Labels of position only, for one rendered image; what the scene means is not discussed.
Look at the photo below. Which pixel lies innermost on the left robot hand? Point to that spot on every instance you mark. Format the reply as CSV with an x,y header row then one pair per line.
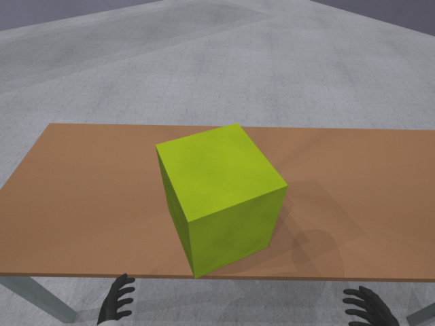
x,y
111,304

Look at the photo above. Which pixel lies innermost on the table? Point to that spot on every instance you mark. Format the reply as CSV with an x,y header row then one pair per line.
x,y
88,201

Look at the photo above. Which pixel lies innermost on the right robot hand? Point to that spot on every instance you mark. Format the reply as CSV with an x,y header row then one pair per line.
x,y
378,314

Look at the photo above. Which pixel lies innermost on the carton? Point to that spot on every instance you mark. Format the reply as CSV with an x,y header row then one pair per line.
x,y
223,195

